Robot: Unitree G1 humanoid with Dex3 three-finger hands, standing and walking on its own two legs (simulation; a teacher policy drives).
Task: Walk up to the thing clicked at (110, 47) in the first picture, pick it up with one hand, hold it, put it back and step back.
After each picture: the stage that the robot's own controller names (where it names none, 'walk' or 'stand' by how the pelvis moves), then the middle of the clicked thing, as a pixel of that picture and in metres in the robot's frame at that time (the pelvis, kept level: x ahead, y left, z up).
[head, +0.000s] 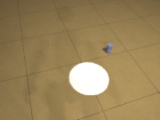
stand; (109, 48) +1.32 -0.32 -0.72
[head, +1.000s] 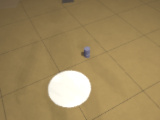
walk; (87, 52) +1.22 +0.04 -0.70
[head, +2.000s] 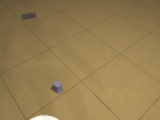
walk; (58, 87) +0.76 +0.24 -0.71
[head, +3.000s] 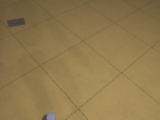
stand; (51, 119) +0.44 +0.20 -0.70
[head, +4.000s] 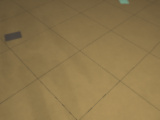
stand; out of the picture +0.38 +0.22 -0.73
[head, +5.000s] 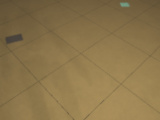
stand; out of the picture +0.37 +0.22 -0.73
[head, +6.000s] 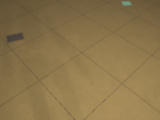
stand; out of the picture +0.36 +0.22 -0.73
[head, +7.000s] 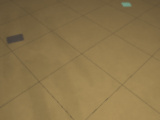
stand; out of the picture +0.36 +0.22 -0.73
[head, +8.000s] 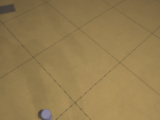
go down; (47, 115) +0.39 +0.21 -0.68
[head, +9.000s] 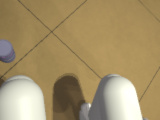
go down; (5, 52) +0.44 +0.27 -0.28
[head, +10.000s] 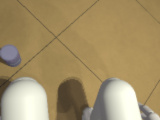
close in; (11, 56) +0.43 +0.27 -0.29
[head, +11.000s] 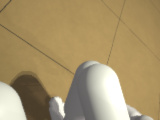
close; out of the picture +0.41 +0.31 -0.21
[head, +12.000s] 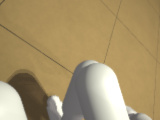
close; out of the picture +0.40 +0.31 -0.22
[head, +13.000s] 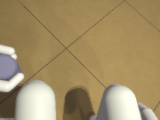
lift; (8, 71) +0.34 +0.26 -0.06
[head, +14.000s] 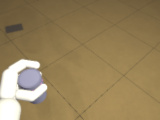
hold; (33, 87) +0.33 +0.17 +0.05
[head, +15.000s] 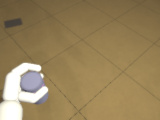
hold; (35, 88) +0.33 +0.17 +0.01
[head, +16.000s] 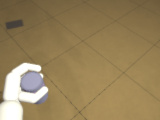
hold; (35, 88) +0.33 +0.17 +0.01
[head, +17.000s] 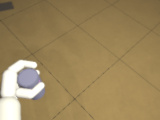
crouch; (32, 85) +0.35 +0.17 -0.04
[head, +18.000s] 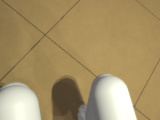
lower; out of the picture +0.46 +0.28 -0.10
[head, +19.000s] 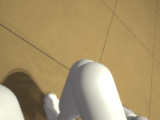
lower; out of the picture +0.41 +0.33 -0.22
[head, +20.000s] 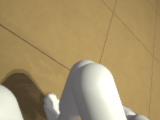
lower; out of the picture +0.41 +0.33 -0.22
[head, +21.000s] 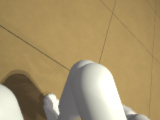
lower; out of the picture +0.41 +0.33 -0.22
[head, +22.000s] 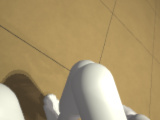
lower; out of the picture +0.40 +0.33 -0.22
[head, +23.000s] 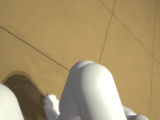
open; out of the picture +0.40 +0.33 -0.22
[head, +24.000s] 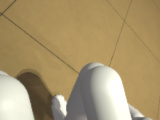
stand; out of the picture +0.40 +0.32 -0.22
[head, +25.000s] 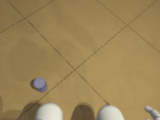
walk; (41, 85) +0.44 +0.23 -0.50
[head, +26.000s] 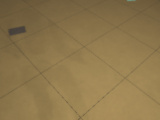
stand; out of the picture +0.40 +0.21 -0.67
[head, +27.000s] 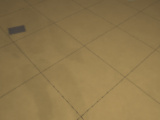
stand; out of the picture +0.40 +0.20 -0.67
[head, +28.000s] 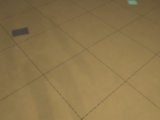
stand; out of the picture +0.39 +0.20 -0.70
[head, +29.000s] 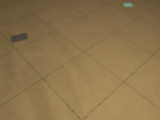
stand; out of the picture +0.40 +0.21 -0.72
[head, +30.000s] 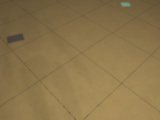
stand; out of the picture +0.37 +0.22 -0.73
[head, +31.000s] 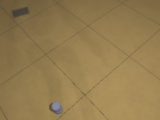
walk; (57, 108) +0.44 +0.24 -0.70
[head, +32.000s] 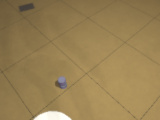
walk; (62, 82) +0.71 +0.21 -0.70
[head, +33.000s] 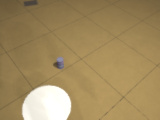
stand; (60, 63) +1.02 +0.21 -0.70
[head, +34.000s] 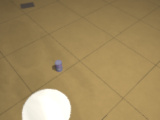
stand; (58, 66) +0.99 +0.22 -0.72
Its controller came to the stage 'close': yes
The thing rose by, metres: 0.70
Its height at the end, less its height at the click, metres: +0.00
